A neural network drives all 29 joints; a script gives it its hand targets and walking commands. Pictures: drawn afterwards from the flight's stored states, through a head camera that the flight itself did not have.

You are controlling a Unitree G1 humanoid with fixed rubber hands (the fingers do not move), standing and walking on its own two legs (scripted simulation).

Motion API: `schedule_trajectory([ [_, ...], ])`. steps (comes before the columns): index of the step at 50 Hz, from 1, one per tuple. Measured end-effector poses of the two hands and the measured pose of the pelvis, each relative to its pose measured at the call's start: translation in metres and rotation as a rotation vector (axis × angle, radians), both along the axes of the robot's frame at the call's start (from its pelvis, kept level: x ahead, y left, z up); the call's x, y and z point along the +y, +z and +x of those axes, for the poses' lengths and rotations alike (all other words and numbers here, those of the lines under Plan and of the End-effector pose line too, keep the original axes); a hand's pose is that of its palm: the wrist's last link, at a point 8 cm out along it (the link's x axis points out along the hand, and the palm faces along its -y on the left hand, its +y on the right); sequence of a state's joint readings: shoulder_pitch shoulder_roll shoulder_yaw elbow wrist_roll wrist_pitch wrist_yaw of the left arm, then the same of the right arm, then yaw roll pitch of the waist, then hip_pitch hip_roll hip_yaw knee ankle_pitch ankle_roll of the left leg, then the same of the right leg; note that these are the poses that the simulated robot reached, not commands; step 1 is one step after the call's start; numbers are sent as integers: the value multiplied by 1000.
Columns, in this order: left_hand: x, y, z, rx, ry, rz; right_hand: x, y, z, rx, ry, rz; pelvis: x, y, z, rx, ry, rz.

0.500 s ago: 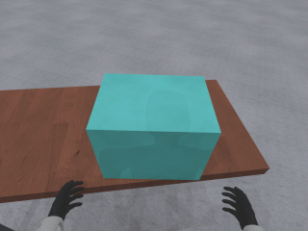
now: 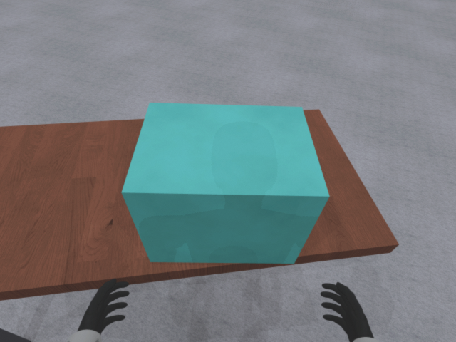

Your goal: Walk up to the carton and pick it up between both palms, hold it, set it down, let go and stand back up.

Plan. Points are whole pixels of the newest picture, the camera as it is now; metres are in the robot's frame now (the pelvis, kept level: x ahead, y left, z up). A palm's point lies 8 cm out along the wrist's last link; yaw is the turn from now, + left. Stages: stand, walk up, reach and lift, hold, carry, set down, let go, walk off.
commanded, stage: set down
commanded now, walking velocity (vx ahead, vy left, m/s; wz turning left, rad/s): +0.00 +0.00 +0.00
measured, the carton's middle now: (224, 186) +0.41 +0.03 +0.02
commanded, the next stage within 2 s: let go in 0.04 s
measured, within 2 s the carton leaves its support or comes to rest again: neither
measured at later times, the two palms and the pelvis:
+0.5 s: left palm (104, 335) +0.15 +0.23 -0.09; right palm out of the picture +0.14 -0.22 -0.08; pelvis -0.01 +0.00 +0.00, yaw -1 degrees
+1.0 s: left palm out of the picture +0.01 +0.25 -0.13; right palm out of the picture +0.01 -0.24 -0.13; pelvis -0.02 +0.00 +0.00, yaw +1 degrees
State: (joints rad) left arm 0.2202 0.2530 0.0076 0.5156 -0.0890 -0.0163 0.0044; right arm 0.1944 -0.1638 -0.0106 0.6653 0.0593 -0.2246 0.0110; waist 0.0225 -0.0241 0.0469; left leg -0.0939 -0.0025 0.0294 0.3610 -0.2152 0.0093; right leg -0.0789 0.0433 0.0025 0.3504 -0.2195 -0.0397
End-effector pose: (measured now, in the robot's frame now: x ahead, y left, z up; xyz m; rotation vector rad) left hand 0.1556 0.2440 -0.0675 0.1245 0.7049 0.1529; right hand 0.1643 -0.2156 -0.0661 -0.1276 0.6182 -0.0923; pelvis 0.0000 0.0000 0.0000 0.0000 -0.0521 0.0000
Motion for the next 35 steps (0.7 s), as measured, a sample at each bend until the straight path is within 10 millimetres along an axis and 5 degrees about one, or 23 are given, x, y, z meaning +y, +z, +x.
schedule_trajectory([
  [9,-7,-21,-12,143,-29,-5,-4,-14,-14,101,5,-32,2,0,-2,-15,-8,-2],
  [29,-21,-20,-8,139,-77,23,-13,-16,-32,123,13,-62,-1,-2,-13,-11,-14,0],
  [35,-7,-34,-41,198,-100,67,-25,-41,-71,351,-9,-85,-1,-5,-16,21,3,-9],
])
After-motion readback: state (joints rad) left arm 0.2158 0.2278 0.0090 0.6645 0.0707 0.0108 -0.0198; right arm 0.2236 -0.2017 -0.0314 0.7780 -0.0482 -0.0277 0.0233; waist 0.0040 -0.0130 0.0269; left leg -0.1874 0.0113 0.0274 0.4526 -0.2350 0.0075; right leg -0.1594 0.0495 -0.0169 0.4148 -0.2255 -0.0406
